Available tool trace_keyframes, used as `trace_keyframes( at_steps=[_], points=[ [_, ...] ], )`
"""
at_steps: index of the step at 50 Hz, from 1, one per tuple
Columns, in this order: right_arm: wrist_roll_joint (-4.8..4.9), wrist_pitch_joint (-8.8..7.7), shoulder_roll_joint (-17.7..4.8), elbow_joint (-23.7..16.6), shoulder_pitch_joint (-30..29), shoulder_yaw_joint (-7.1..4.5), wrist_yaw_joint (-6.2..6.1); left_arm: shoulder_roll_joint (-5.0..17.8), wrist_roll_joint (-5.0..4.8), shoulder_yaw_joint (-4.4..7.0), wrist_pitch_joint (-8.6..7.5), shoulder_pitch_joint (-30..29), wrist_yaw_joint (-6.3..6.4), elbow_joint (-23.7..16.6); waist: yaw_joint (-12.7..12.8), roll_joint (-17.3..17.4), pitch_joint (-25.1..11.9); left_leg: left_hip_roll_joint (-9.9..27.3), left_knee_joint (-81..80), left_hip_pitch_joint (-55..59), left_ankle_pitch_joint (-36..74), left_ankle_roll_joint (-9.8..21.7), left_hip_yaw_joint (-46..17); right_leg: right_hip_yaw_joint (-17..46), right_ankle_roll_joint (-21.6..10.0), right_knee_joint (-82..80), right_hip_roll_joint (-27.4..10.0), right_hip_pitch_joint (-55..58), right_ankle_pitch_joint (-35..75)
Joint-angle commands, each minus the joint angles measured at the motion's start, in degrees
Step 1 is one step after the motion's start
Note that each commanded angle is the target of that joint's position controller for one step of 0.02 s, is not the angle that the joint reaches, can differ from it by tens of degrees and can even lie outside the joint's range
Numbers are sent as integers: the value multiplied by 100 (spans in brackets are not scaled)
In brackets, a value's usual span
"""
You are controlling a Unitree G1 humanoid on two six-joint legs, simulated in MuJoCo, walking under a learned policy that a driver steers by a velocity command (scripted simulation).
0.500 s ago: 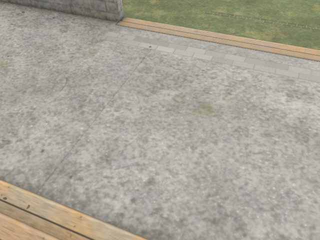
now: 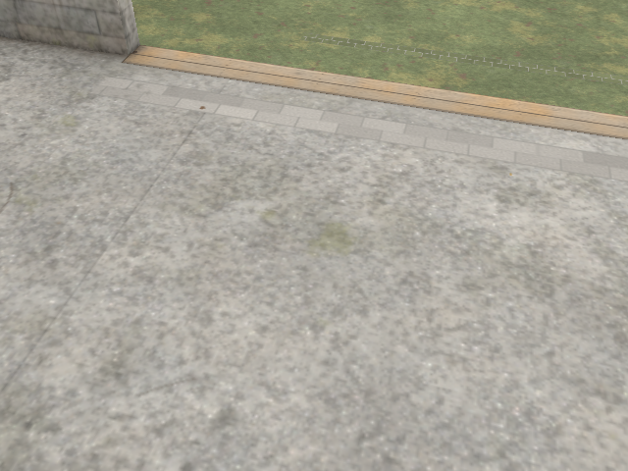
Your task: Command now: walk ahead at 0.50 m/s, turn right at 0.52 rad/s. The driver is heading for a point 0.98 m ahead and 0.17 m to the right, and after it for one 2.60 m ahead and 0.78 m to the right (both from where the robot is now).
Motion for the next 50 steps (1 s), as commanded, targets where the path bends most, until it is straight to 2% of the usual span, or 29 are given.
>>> trace_keyframes(
  at_steps=[1,2,4,5,7,8,12,14,17,18,19,20,21,22,23,24,25,26,27,29,31,34,38,43,45,46,47,48,50],
  points=[
    [128,101,-868,488,2276,-235,50,387,225,85,75,130,-66,-266,-739,789,32,1868,948,2273,1439,1094,-1795,-157,-5,1246,-686,-3909,1127],
    [-6,-62,-985,437,2052,-219,14,425,210,97,64,-553,-127,-637,-731,1438,492,2398,636,1250,870,1659,-2386,283,208,42,-967,-4082,2307],
    [-124,-218,-188,596,1966,117,-25,380,218,163,86,-1175,-128,-552,-561,344,1488,1774,908,-638,1981,1021,-1312,642,535,-1652,-874,-3618,3754],
    [-113,-193,-137,579,1692,159,-110,159,190,129,117,-978,-184,-409,-329,260,1233,1586,945,-1374,1901,815,-1053,562,701,-2649,-758,-2719,4469],
    [-92,-253,-775,582,1622,26,-148,85,310,145,173,-427,-195,-126,-11,695,682,1545,1025,-1755,2676,742,-904,108,614,-2528,-671,-1544,5527],
    [38,-305,-436,573,1333,91,-179,310,241,219,159,-753,-265,-307,126,582,704,1106,1309,-1545,1534,397,-481,432,501,-3580,-783,-1732,6669],
    [20,-365,-612,611,1270,123,-282,77,67,73,-26,-2052,-441,-592,-358,206,939,984,1463,-2151,-2013,385,-152,-42,468,-5479,-598,-429,9122],
    [-80,-342,-493,679,1633,142,-322,103,34,30,-19,-2776,-422,-904,-775,154,1548,992,1897,-1791,-1827,444,203,-334,453,-6615,-661,-596,8563],
    [-280,-254,-532,967,2247,103,-351,221,33,86,-60,-2932,-387,-939,-1240,338,1622,1175,2979,-788,-1113,577,74,-500,309,-6503,-918,-744,8436],
    [-355,-97,-555,967,2471,87,-390,283,-147,62,-121,-3181,-402,-1050,-1512,76,2053,1036,2990,54,-326,609,107,-464,307,-8391,-1082,-1315,7056],
    [-360,40,-864,1091,2293,-36,-419,312,-69,127,-107,-2671,-405,-951,-1245,622,1442,1308,3549,-58,373,812,-79,-249,257,-7874,-1361,-73,7025],
    [-319,36,-886,984,1778,-8,-351,521,1,209,-82,-1362,-316,-572,-613,709,681,1256,5021,-647,2273,768,330,-1136,107,-6913,-878,1492,7097],
    [-276,127,-667,1010,2295,16,-430,682,8,263,-138,-990,-332,-322,-585,58,785,936,6227,-211,2001,770,241,-369,-45,-9314,-1024,1434,5526],
    [-318,137,-677,1142,2233,-32,-434,730,142,388,-97,-185,-365,39,-134,-787,666,480,8104,-1233,-404,741,718,-616,-102,-9445,-1155,2971,6786],
    [-258,105,-505,735,2190,-57,-397,1214,82,460,-61,220,-416,210,-352,-1810,234,-35,9816,-4012,-4213,392,1013,-136,-399,-6615,-1818,5109,9819],
    [-220,71,-612,301,1970,-16,-322,1268,-91,404,-16,364,-441,12,-261,-1259,-593,152,10010,-5316,-4222,279,568,945,-898,-5856,-2350,5913,10224],
    [-331,36,-914,121,1253,-98,-258,1141,-142,365,24,396,-424,-57,101,-597,-490,318,9267,-5917,-3715,277,269,1467,-1103,-6541,-2464,5414,7958],
    [-323,18,-627,85,1251,-63,-170,1343,-111,402,79,452,-311,36,-63,-948,-453,360,8899,-6141,-3609,179,-63,2596,-1610,-7090,-2955,4709,5291],
    [-337,1,-623,112,944,-79,-181,998,-14,258,0,240,-246,-6,-223,-540,20,576,7450,-6127,-2017,-14,-322,2646,-1452,-7403,-2928,3725,3870],
    [-287,139,-574,-15,434,-73,-196,554,37,25,-128,-898,-126,-356,-846,52,1075,393,5187,-4024,-399,-541,-42,2064,-1167,-7745,-2371,314,5794],
    [-375,285,-312,533,1387,-61,-242,940,82,131,-212,-957,-84,-294,-1100,-422,477,212,5020,-2190,753,-556,248,1532,-884,-7388,-2008,-339,8034],
    [-295,164,-475,99,269,-98,-91,363,-217,14,-290,-959,38,-143,-787,-509,424,69,2831,-1827,3803,-274,14,1163,-386,-6799,-944,-403,4076],
    [-321,121,-375,-163,-410,-59,-18,420,-102,-35,-275,-449,58,-191,-421,-542,742,-79,1704,-2014,3906,-186,-178,1652,-482,-5831,-973,185,3346],
    [92,-86,-371,4,-73,-97,34,265,212,-107,-157,54,203,8,-34,-737,1327,540,-1129,-1367,4242,-13,-537,1737,-499,-4693,-1039,886,3963],
    [22,-52,-582,605,1281,-227,40,314,245,-63,-131,47,137,59,-409,-208,938,473,-1793,493,4451,60,-125,1197,-398,-3460,-857,420,4040],
    [-66,-83,-846,983,2077,-293,79,226,175,-54,-139,440,51,119,-547,531,565,659,-1520,1836,5951,46,-190,538,-175,-2179,-448,-209,2442],
    [-130,-30,-1220,1254,2858,-376,138,-26,-66,-2,-123,1052,-17,238,-457,1245,-377,1397,732,4118,8796,353,-486,-427,273,263,194,-2010,-1102],
    [-25,-16,-1181,1171,2657,-353,182,283,-234,-28,-62,933,97,103,-540,1033,-723,1793,1507,4684,9092,706,-949,-847,453,1476,-136,-3291,-1158],
    [48,76,-758,753,2044,-224,22,309,183,-116,23,-588,65,-388,-938,329,-687,1609,811,3334,5706,1375,-1311,-721,515,1542,-666,-3967,394]
  ],
)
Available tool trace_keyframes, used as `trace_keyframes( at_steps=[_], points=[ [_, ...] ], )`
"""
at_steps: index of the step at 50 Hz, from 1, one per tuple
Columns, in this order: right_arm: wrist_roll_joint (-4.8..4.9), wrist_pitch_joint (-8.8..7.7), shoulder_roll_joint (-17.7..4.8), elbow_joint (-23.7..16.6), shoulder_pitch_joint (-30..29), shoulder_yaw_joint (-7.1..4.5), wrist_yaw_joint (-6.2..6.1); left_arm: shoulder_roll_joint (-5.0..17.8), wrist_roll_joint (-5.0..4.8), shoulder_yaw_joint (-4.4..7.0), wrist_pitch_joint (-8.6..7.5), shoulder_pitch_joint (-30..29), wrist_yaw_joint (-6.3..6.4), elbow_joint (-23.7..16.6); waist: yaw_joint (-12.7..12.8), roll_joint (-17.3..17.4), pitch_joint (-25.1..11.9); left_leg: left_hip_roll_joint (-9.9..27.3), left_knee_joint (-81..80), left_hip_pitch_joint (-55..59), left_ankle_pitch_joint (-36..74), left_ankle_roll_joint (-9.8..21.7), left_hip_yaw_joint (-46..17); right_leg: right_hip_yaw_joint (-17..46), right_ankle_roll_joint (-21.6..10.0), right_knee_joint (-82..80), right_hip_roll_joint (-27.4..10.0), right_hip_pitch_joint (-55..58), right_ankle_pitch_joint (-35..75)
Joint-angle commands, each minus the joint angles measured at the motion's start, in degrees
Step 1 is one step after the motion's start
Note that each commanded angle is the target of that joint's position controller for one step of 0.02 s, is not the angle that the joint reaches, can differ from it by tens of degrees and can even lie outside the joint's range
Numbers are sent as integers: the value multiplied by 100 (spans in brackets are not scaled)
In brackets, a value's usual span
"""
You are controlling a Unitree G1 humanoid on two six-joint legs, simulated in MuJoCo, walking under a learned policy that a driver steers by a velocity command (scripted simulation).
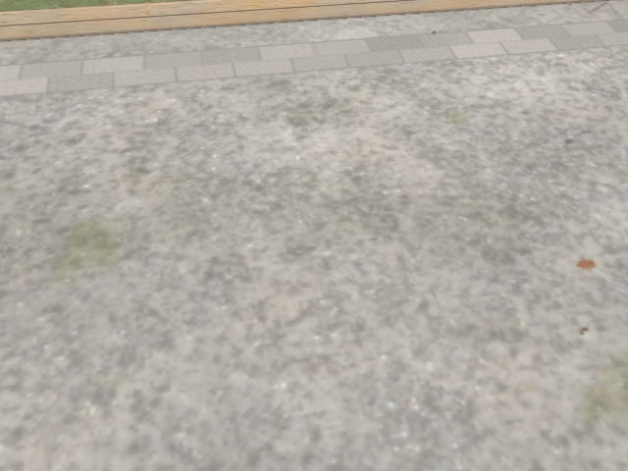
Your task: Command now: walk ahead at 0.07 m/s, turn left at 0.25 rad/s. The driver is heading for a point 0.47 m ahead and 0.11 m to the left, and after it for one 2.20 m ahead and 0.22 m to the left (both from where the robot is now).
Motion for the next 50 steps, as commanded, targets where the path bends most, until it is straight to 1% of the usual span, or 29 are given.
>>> trace_keyframes(
  at_steps=[1,2,3,4,5,7,8,10,14,17,19,20,21,22,23,24,25,28,32,36,40,42,43,44,45,46,47,48,50],
  points=[
    [-27,160,-1102,-141,1180,-237,-275,259,149,-56,114,-83,-94,-555,-562,754,-1190,2152,902,2867,3063,1856,-1913,-161,272,1081,-556,-3397,1037],
    [-139,192,-903,-172,1080,-145,-402,278,264,-51,194,-625,-87,-715,-528,308,-915,2134,704,1923,1970,1908,-2246,153,363,745,-719,-3353,1951],
    [-156,187,-730,-280,804,-15,-403,397,264,-28,270,-821,-87,-864,-324,132,-530,1655,596,792,1891,1669,-1851,123,450,-186,-673,-2876,2803],
    [-191,191,-658,-416,539,40,-389,336,242,-18,291,-773,-78,-840,-152,151,-320,1418,558,-85,2486,1536,-1642,191,511,-822,-661,-2293,3181],
    [-75,167,-737,-440,557,40,-427,294,202,-58,296,-1091,-118,-1079,-145,89,-96,1014,409,-749,2144,1318,-1309,126,628,-2389,-638,-1797,3894],
    [-41,205,-628,-527,593,68,-469,95,269,-85,246,-999,-146,-1052,-238,570,-472,712,450,-596,1163,1012,-1421,50,742,-3560,-542,-1300,4676],
    [0,241,-720,-603,639,30,-471,69,227,-93,241,-996,-158,-1066,-286,713,-636,709,369,-408,252,916,-1637,142,793,-4022,-583,-1143,4733],
    [94,304,-897,-735,826,-79,-426,247,158,-41,254,-1444,-175,-1245,-547,792,-474,746,-8,-217,-1829,796,-2241,361,851,-5106,-640,-1034,4865],
    [37,391,-915,-847,1202,-185,-314,376,64,36,150,-2265,-200,-1538,-887,782,35,797,-410,-3,-3290,677,-2953,436,838,-6623,-446,-710,4259],
    [-127,388,-906,-975,1137,-218,-246,329,-39,52,-11,-2165,-194,-1562,-818,775,214,579,-376,-445,-3643,793,-3049,330,674,-7330,-197,327,3243],
    [-190,369,-884,-1040,1055,-238,-250,278,-117,60,-149,-1681,-118,-1504,-496,670,314,330,-190,-829,-4048,822,-3183,352,482,-8206,-159,1332,2857],
    [-164,340,-838,-1049,986,-249,-271,364,-124,107,-221,-1302,-61,-1423,-269,515,297,110,89,-1331,-4123,759,-3087,488,383,-8565,-394,2232,2891],
    [-100,273,-627,-1098,928,-236,-272,702,-77,203,-300,-739,14,-1327,-41,180,151,-185,882,-2084,-4189,594,-2637,1003,240,-8796,-1148,3350,2548],
    [160,166,-242,-1336,720,-171,-191,1236,110,327,-304,-174,98,-1295,151,-1095,-329,-885,2525,-3216,-3685,305,-1228,2856,-221,-9287,-2549,4435,1162],
    [-91,104,-696,-1423,248,-278,-182,1433,133,433,-281,-21,128,-1142,195,-786,137,-751,3545,-3924,-2772,311,-733,3686,-456,-9778,-3040,4080,764],
    [-213,98,-863,-1452,50,-336,-136,1124,107,390,-270,-200,97,-1133,-5,-378,396,-362,3873,-3883,-2193,295,-713,3266,-456,-9620,-2840,3671,1113],
    [-221,121,-747,-1356,178,-323,-81,827,68,337,-263,-436,31,-1193,-176,-366,400,-274,4081,-3664,-1843,213,-677,2697,-308,-9615,-2508,3354,1686],
    [-233,266,-615,-1240,341,-281,47,547,39,309,-280,-518,-100,-1204,-383,-905,324,-76,4962,-3203,-1108,13,-370,1323,-190,-9622,-1920,2583,3446],
    [-218,312,-512,-1504,-344,-152,146,678,25,363,-334,-26,-219,-996,-365,-653,429,112,4800,-3125,-346,-61,-271,631,-326,-9553,-1942,2189,5000],
    [-189,303,-403,-1753,-1299,3,282,866,-33,408,-382,185,-222,-878,-138,-817,537,222,3131,-2204,211,41,308,-79,-205,-9577,-1824,1975,5510],
    [-195,332,-509,-1932,-1791,31,283,1204,17,482,-324,583,-188,-694,9,-783,441,-11,2086,-1589,-920,298,825,-214,-188,-9132,-2129,2680,6089],
    [-224,287,-597,-1747,-1180,-18,173,1186,42,436,-246,905,-160,-514,-251,-758,25,-432,1578,-500,-1270,508,938,-436,-117,-7885,-2089,2893,7825],
    [-280,168,-698,-1421,-246,-71,71,1097,9,373,-229,1040,-148,-422,-666,-569,-482,-509,1067,848,-663,631,820,-738,1,-6722,-1907,2483,7872],
    [-380,56,-1042,-1286,516,-139,-29,781,-53,258,-248,1174,-176,-562,-931,-114,-1302,770,1085,2522,-392,839,-611,-850,161,-5304,-1831,1269,5706],
    [-218,60,-1718,-1213,960,-272,-108,236,-286,85,-246,1535,-283,-766,-916,1538,-2337,2917,743,4190,1679,1860,-3445,-779,406,-3321,-839,-599,1175],
    [-50,148,-1586,-1111,1250,-295,-251,1050,-152,336,-180,751,-211,-738,-1187,351,-2218,2451,824,3900,2845,1643,-2911,47,302,-3063,-909,-784,1853],
    [-71,116,-1324,-1025,669,-184,-301,882,-242,324,-185,342,-205,-864,-941,517,-1439,2209,934,3262,3965,1517,-1844,219,256,-3105,-1031,-920,2138],
    [-93,100,-956,-1004,262,-78,-312,691,-218,264,-194,215,-199,-822,-715,310,-758,1897,739,2429,4039,1211,-1188,277,236,-3675,-1158,-826,2291],
    [-42,77,-577,-984,-280,58,-348,620,-36,297,-11,606,-211,-562,-268,494,-191,1509,301,1270,3736,811,-420,286,274,-4317,-1132,-128,2563]
  ],
)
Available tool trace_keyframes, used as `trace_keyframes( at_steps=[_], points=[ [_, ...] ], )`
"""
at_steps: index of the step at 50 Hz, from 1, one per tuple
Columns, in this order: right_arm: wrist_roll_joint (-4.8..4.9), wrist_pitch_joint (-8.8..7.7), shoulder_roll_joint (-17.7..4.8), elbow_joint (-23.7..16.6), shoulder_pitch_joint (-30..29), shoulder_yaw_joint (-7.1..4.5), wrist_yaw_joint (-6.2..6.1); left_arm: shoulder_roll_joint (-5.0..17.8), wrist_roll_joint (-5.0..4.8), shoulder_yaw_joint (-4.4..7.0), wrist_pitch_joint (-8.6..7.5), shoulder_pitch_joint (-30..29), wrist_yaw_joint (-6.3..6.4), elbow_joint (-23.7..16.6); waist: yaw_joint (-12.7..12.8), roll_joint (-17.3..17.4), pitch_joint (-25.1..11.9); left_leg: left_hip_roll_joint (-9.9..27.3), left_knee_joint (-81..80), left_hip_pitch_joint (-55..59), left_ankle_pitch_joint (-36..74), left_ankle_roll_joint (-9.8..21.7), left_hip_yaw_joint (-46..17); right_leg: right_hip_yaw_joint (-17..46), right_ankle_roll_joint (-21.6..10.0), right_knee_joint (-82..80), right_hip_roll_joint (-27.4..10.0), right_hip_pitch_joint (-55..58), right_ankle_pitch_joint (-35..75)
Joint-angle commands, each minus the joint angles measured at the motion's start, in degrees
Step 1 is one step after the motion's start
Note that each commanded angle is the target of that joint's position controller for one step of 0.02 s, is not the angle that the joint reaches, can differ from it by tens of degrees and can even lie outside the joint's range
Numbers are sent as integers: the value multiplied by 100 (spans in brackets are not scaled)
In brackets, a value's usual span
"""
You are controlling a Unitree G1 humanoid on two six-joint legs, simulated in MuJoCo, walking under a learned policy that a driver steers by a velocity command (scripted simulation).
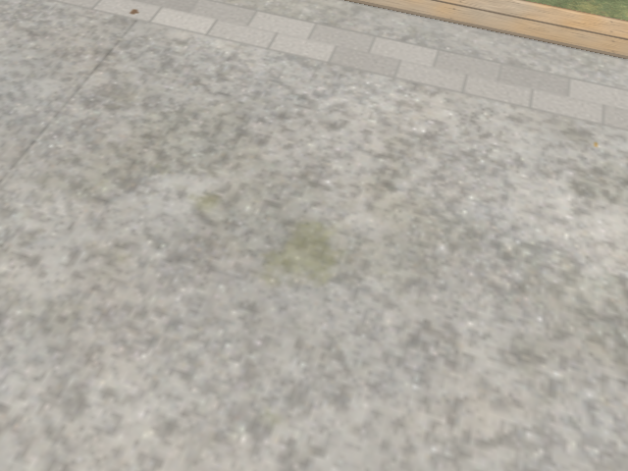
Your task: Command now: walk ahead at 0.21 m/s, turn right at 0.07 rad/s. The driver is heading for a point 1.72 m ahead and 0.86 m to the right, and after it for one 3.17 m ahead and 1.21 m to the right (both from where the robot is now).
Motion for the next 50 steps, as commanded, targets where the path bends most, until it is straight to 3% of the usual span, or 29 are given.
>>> trace_keyframes(
  at_steps=[1,4,9,15,17,18,19,20,21,22,23,24,26,29,32,35,41,44,46,47,48,49,50],
  points=[
    [49,-66,-437,132,798,-87,-126,426,139,142,128,569,3,-32,-236,623,-685,1639,-1155,1272,4909,541,-787,339,-30,-207,1,-489,485],
    [50,-161,-585,185,659,-111,-168,255,120,165,207,627,-2,31,-20,626,-688,1579,-1371,1025,4929,570,-238,267,57,-480,205,-415,994],
    [101,-107,-566,377,817,-111,-294,181,182,149,204,-299,-12,-307,-207,744,-458,1549,-1349,1039,4079,556,265,55,41,-1621,94,-583,1849],
    [43,84,-876,577,1166,-266,-331,270,188,147,249,-751,-85,-623,-410,709,-418,1921,-766,1392,3468,656,147,-200,-215,-2548,216,-313,1053],
    [51,158,-939,582,1141,-319,-343,275,183,158,230,-675,-88,-651,-349,604,-410,1937,-279,1403,3244,535,159,-271,-351,-3103,295,-27,949],
    [43,190,-952,608,1227,-345,-335,294,196,166,175,-452,-72,-615,-218,377,-520,1767,321,1248,3103,345,336,-204,-438,-3727,350,497,1544],
    [22,208,-911,561,1490,-358,-311,752,202,291,91,-137,-18,-594,-156,-481,-899,1295,1612,737,1888,-19,670,790,-674,-4182,-223,1319,3356],
    [68,272,-482,254,1562,-258,-269,1485,163,464,88,34,16,-692,-221,-1745,-1200,70,3347,-893,-2487,-399,790,2990,-1785,-4305,-1925,2282,6398],
    [-17,403,-600,228,1206,-244,-275,1420,-25,487,163,434,31,-562,59,-896,-1656,76,3936,-992,-2827,-390,-242,3078,-2151,-4536,-1964,2239,5611],
    [36,462,-598,165,983,-246,-256,1268,16,447,230,126,64,-589,-57,-536,-1108,178,4184,-1216,-2415,-398,-386,2733,-2066,-4683,-1693,1782,4658],
    [67,457,-591,157,815,-251,-250,1036,52,371,300,-342,97,-663,-230,-225,-637,324,3939,-1309,-1881,-393,-489,2364,-1778,-4858,-1342,1345,3927],
    [21,457,-689,146,762,-280,-257,874,45,318,341,-675,112,-753,-362,-236,-472,394,3653,-1274,-1523,-394,-522,2124,-1518,-4943,-1053,1152,3606],
    [-70,536,-729,259,1050,-301,-237,759,54,277,338,-893,84,-862,-482,-334,-664,285,3546,-951,-1161,-421,-454,1833,-1316,-4948,-739,1035,3690],
    [17,583,-647,224,1054,-287,-224,996,24,348,268,-743,54,-826,-462,-248,-864,242,3101,-879,-984,-527,-554,1912,-1213,-4993,-615,1203,3201],
    [31,617,-701,139,801,-299,-253,1073,51,372,317,-701,63,-820,-332,-514,-719,212,2552,-958,-971,-626,-640,2234,-1144,-5192,-521,1182,1864],
    [47,606,-748,70,620,-312,-282,1152,77,403,351,-651,50,-825,-244,-553,-621,150,2166,-904,-1033,-648,-710,2630,-1127,-5319,-523,1092,1044],
    [122,484,-763,4,591,-279,-289,1219,120,458,368,-780,5,-839,-239,-583,-707,-56,1425,-307,-1268,-464,-767,3177,-1081,-5296,-464,925,1026],
    [188,412,-787,67,976,-267,-319,1211,102,474,403,-957,-37,-834,-402,-669,-723,-255,494,503,-1291,-276,-733,3383,-862,-5361,-324,602,1106],
    [185,367,-811,196,1516,-274,-380,1160,32,472,438,-1171,-36,-853,-705,-615,-649,-250,-1024,1514,-636,-155,-627,3197,-415,-5254,73,56,534],
    [111,345,-1209,168,1503,-365,-441,937,-32,422,425,-1079,-13,-887,-607,28,-563,518,-1795,1932,-1023,-15,-1380,2716,-42,-4588,567,-518,-161],
    [43,353,-1744,-82,1198,-450,-467,599,-121,358,393,-740,18,-925,-396,1229,-788,2201,-2212,2103,-1706,419,-3108,1392,177,-2847,1412,-1090,-377],
    [-56,369,-1741,-195,612,-444,-427,1117,89,476,358,-1012,53,-882,-385,925,-285,2542,-2323,921,-1345,832,-3206,909,207,-1897,1176,-1327,-321],
    [-44,343,-1306,-248,438,-349,-391,1236,171,513,355,-1049,20,-836,-263,604,-155,2195,-2124,514,-704,836,-2692,982,201,-1243,920,-897,14]
  ],
)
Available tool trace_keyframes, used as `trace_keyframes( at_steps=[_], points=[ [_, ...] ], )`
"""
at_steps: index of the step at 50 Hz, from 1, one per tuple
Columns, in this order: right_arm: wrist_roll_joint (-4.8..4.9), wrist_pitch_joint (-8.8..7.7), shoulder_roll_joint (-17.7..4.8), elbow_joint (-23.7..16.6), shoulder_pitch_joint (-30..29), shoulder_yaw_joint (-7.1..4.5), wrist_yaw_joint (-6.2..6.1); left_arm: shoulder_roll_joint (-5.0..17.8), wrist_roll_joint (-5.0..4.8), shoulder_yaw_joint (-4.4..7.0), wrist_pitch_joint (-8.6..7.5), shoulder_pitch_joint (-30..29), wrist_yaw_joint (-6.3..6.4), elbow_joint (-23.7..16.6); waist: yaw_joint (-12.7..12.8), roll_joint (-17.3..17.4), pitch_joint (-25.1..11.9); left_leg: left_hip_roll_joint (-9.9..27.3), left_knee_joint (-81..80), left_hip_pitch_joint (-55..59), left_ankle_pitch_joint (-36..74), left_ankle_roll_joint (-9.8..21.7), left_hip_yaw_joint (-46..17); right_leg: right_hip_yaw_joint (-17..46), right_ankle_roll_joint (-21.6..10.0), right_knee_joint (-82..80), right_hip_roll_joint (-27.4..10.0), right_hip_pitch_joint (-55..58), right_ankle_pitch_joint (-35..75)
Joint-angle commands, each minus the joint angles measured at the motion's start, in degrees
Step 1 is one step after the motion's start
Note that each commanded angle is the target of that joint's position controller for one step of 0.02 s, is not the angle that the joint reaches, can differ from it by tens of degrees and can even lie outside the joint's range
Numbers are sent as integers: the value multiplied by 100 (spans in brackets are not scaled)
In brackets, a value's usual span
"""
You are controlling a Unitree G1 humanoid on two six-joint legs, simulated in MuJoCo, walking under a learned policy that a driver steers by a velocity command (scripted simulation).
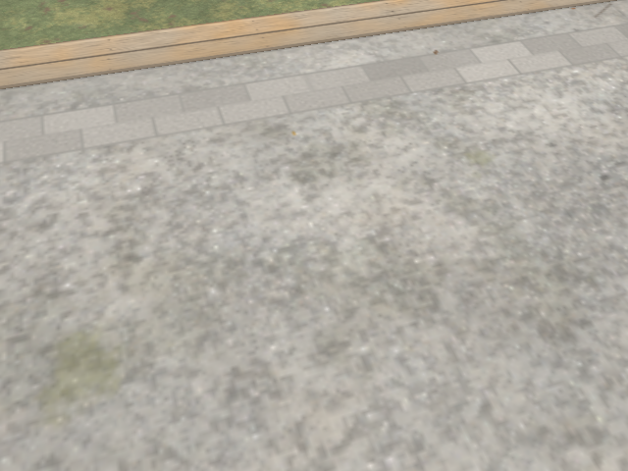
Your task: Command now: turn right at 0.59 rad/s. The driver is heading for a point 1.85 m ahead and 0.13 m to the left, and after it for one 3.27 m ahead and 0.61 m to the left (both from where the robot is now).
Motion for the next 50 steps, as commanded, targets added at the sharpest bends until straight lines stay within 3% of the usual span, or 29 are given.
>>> trace_keyframes(
  at_steps=[1,2,4,8,12,17,19,20,21,22,23,24,26,28,32,38,41,43,44,45,46,47,48,49,50],
  points=[
    [-59,-108,-692,-509,-575,-133,12,714,139,187,-74,117,-32,-233,240,665,158,1795,-1376,-354,94,798,-1438,-188,82,2180,-378,-459,-367],
    [-38,-119,-635,-571,-661,-110,36,655,136,176,-17,314,-77,-139,305,821,71,1527,-1243,-186,552,680,-976,-253,102,2582,-368,-488,-222],
    [-25,-119,-600,-614,-464,-92,53,612,99,138,58,381,-165,-76,185,930,26,1394,-1015,211,1494,740,-541,-453,189,2941,-440,-704,-233],
    [-53,-129,-818,-357,368,-174,72,457,66,10,113,-185,-229,-278,-251,966,-3,1615,-605,1277,3000,909,-306,-774,441,2211,-715,-1096,-433],
    [-73,-134,-938,-284,465,-229,135,365,-12,-96,126,-424,-252,-424,-338,1158,-181,1734,-400,1234,3296,957,-78,-986,358,1262,-816,-370,-630],
    [-55,-81,-1064,-204,314,-278,248,322,-66,-175,71,-277,-156,-401,-205,1284,-304,1787,15,823,3440,908,-54,-1324,25,-236,-678,819,-455],
    [25,-36,-1013,-132,290,-263,259,355,30,-210,-57,-35,-79,-307,61,912,-354,1626,490,266,2696,459,152,-1089,-120,-2046,-813,1913,1082],
    [9,-28,-676,-195,528,-175,286,781,150,-148,-153,99,-32,-306,-19,-166,-688,1226,1426,-514,1122,76,546,271,-265,-2405,-1921,2874,1807],
    [15,11,-140,-383,487,-13,271,1195,58,-117,-198,-62,1,-374,-107,-1165,-583,424,1788,-1254,-1951,-181,815,1473,-1077,-2120,-3245,2686,4315],
    [9,113,-488,-280,241,-77,180,869,-2,-167,-239,176,51,-208,165,-736,-661,589,2282,-932,-2220,-194,253,1155,-1505,-1915,-3149,2404,4249],
    [50,153,-548,-221,208,-99,185,537,13,-292,-258,-122,76,-186,-13,-567,-334,584,2440,-1044,-1975,-191,155,763,-1425,-1990,-2810,2245,3869],
    [56,153,-569,-111,244,-109,201,375,41,-367,-242,-445,108,-200,-134,-493,-118,608,2334,-1054,-1627,-203,111,447,-1179,-2096,-2481,2089,3457],
    [-30,164,-523,210,604,-93,264,182,33,-489,-276,-591,200,-123,-254,-600,-191,546,2165,-722,-1103,-270,145,-141,-892,-2097,-2139,2107,3894],
    [-11,178,-421,384,736,-62,291,281,32,-504,-305,-491,220,30,-238,-431,-263,402,2104,-472,-1005,-319,119,-434,-836,-2007,-2097,2070,3988],
    [19,193,-490,317,421,-95,279,625,19,-387,-249,-451,284,150,-76,-482,-37,327,2235,-774,-1114,-341,180,-386,-986,-1973,-2281,1929,3026],
    [12,168,-348,199,251,-94,302,627,53,-252,-197,-359,307,230,-19,-408,-17,401,2307,-1048,-1453,-223,366,-274,-1268,-1867,-2602,1891,2535],
    [45,140,-307,135,277,-95,335,685,75,-190,-193,-429,296,221,-65,-458,-205,358,1902,-763,-1411,-94,522,-388,-1213,-1629,-2684,1883,2821],
    [53,106,-253,151,449,-94,375,763,60,-145,-158,-563,287,193,-231,-418,-304,277,1108,-289,-903,38,658,-598,-999,-1280,-2633,1713,2702],
    [29,62,-259,152,559,-94,379,809,53,-121,-131,-568,276,225,-366,-263,-291,245,282,125,-194,109,608,-809,-735,-945,-2521,1437,2293],
    [-46,-8,-588,125,584,-169,356,688,58,-120,-103,-384,240,243,-337,572,-253,692,-668,530,230,241,-381,-1259,-309,21,-2101,908,1231],
    [-54,-68,-1476,-27,604,-361,336,272,58,-218,-74,-408,222,-72,-172,1992,-158,2369,-874,993,2501,841,-2716,-1813,171,1259,-1000,-639,-1410],
    [-35,-49,-1481,160,1137,-389,331,397,84,-214,-13,-848,303,-157,-513,1467,-168,2531,-888,706,2933,1422,-2754,-1073,118,1979,-901,-678,-1819],
    [-29,-30,-1199,143,967,-347,305,434,31,-198,16,-771,294,-96,-311,977,49,2208,-802,586,2638,1460,-2276,-884,98,2352,-1042,-768,-1412],
    [12,-1,-984,22,516,-302,282,478,-20,-182,-9,-688,259,3,-133,706,200,1795,-814,500,2211,1242,-1849,-789,87,2349,-1144,-790,-852],
    [21,28,-890,-105,183,-275,261,543,10,-162,-28,-601,226,74,-27,736,190,1523,-786,574,2206,1045,-1627,-784,83,2333,-1165,-854,-526]
  ],
)
Keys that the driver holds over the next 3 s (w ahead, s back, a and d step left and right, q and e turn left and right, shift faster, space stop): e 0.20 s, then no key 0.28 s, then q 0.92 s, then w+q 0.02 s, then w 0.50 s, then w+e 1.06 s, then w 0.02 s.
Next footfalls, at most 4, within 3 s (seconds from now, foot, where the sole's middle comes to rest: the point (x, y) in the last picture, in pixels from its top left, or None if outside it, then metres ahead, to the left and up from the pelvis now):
0.40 right None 0.00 -0.11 -0.78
0.90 left None -0.01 0.08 -0.78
1.54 right None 0.07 -0.10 -0.78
2.02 left None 0.28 0.20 -0.78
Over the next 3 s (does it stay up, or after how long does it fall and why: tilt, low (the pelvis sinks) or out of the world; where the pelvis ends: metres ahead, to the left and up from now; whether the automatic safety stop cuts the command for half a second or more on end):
stays up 0.69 0.14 0.00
